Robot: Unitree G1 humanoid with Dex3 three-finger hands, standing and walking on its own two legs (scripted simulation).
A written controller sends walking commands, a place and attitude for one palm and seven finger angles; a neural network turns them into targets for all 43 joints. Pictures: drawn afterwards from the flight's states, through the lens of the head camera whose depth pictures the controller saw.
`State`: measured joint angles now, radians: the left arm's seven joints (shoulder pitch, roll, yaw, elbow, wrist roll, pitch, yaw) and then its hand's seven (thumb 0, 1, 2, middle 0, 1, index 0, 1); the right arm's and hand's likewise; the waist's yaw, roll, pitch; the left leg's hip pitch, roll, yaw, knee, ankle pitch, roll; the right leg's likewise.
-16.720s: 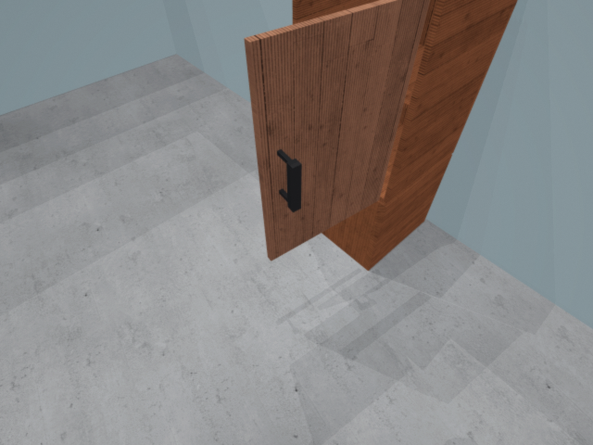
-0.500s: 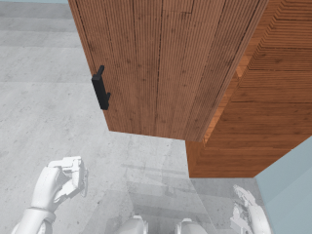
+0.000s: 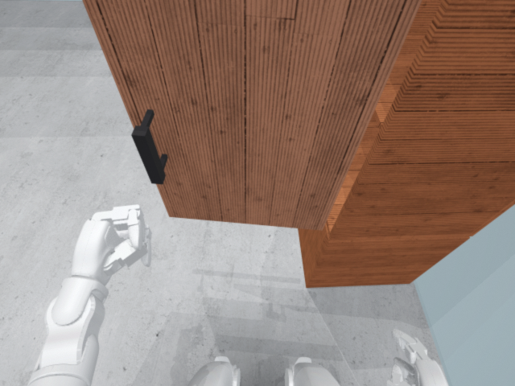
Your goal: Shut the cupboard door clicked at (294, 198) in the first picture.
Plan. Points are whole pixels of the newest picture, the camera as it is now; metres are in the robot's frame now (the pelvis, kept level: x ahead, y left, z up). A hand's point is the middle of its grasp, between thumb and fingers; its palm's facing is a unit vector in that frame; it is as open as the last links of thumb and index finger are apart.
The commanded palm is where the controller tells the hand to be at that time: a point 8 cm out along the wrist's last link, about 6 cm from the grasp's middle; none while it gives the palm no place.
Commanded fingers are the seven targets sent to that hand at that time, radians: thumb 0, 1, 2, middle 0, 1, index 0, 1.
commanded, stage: bring the fist close to the handle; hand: left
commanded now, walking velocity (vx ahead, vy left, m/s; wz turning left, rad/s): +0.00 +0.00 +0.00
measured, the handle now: (153, 148) +0.50 +0.21 +0.04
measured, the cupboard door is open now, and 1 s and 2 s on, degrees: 82 82 68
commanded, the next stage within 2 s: push the door shut along its arc in 0.84 s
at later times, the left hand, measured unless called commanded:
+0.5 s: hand (165, 193) +0.40 +0.17 +0.05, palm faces -0.07 -1.00 -0.03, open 3.1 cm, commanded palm +0.37 +0.22 +0.05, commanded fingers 0.00 0.90 0.90 -1.30 -1.50 -1.30 -1.50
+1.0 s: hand (163, 195) +0.40 +0.17 +0.05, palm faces -0.05 -1.00 -0.04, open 3.1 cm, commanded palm +0.38 +0.22 +0.05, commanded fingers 0.00 0.90 0.90 -1.30 -1.50 -1.30 -1.50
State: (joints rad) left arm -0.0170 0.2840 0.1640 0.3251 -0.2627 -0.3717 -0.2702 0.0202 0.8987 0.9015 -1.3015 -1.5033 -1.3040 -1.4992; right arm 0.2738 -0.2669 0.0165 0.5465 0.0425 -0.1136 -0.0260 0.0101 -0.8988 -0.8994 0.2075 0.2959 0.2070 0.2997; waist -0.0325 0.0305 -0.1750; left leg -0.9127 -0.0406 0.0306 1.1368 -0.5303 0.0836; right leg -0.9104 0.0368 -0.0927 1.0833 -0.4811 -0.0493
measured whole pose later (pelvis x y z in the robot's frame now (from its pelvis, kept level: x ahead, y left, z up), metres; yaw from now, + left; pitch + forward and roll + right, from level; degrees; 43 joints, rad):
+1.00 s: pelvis +0.00 -0.01 +0.00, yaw +0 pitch +19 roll -2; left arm -0.44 0.32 0.22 0.79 -0.20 -0.46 -0.25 0.02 0.90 0.90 -1.30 -1.50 -1.31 -1.50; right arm 0.28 -0.27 0.01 0.61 0.04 0.00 -0.01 0.01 -0.90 -0.90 0.21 0.30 0.21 0.30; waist -0.07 0.02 -0.16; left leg -0.93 -0.04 0.04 1.11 -0.51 0.08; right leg -0.94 0.04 -0.08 1.07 -0.46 -0.06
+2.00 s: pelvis +0.00 +0.01 -0.02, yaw -2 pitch +26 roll -5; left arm -0.98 0.52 0.28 1.19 -0.10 -0.36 -0.43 0.02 0.90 0.90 -1.30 -1.50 -1.30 -1.50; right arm 0.39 -0.28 0.04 0.63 0.02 0.04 0.01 0.00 -0.90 -0.90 0.21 0.30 0.21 0.30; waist -0.22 0.05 -0.15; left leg -1.13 -0.01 0.03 1.21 -0.54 0.10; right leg -1.12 0.06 -0.09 1.12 -0.46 -0.04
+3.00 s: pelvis -0.01 -0.01 -0.06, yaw -4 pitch +33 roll -6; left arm -1.45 0.64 0.28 1.39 -0.03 -0.17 -0.32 0.03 0.95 0.97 -1.30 -1.50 -1.30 -1.50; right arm 0.40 -0.27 0.07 0.68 -0.04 -0.06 0.00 0.00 -0.90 -0.90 0.21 0.30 0.21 0.30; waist -0.31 0.07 -0.13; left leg -1.39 0.01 -0.01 1.39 -0.59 0.07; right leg -1.36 0.08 -0.15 1.27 -0.50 -0.07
